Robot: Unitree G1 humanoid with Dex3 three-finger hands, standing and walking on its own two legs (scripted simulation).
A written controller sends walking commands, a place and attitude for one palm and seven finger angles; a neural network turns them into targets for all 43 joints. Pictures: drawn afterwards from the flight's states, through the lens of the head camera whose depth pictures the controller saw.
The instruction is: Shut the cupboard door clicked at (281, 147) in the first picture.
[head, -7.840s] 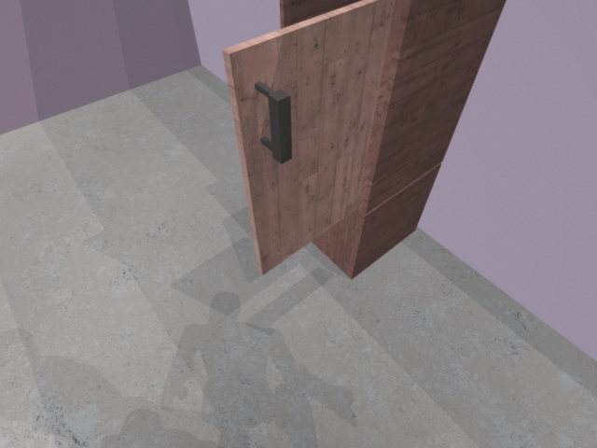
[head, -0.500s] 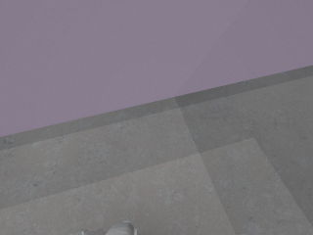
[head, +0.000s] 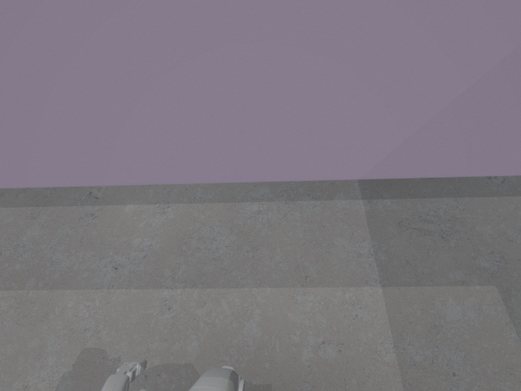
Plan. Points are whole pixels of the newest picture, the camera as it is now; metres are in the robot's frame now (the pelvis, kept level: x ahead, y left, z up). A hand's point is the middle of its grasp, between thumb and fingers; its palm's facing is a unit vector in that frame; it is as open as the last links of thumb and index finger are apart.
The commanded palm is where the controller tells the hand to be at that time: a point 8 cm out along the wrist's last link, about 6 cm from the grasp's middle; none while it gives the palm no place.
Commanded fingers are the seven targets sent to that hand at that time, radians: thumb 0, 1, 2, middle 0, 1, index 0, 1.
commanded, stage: walk to a spot facing it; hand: left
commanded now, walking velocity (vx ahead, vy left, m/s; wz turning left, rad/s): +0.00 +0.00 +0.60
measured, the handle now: out of the picture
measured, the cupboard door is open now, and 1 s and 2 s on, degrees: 91 91 91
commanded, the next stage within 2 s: none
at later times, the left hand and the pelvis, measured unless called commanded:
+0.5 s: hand out of the picture +0.04 +0.24 -0.16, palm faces +0.33 -0.91 -0.26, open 7.4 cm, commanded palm none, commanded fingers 0.00 0.90 0.90 -0.20 -0.30 -0.20 -0.30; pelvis +0.02 +0.01 +0.01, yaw +18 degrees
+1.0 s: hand out of the picture -0.02 +0.17 -0.17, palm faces +0.66 -0.73 -0.19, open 7.4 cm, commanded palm none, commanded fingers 0.00 0.90 0.90 -0.20 -0.30 -0.20 -0.30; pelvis +0.14 +0.07 -0.01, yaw +39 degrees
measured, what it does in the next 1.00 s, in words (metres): walks ahead, turning left: left foot, then right foot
